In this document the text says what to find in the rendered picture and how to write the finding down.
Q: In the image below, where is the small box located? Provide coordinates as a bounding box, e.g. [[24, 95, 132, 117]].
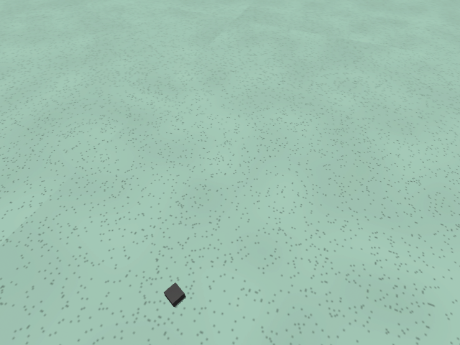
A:
[[164, 282, 185, 307]]

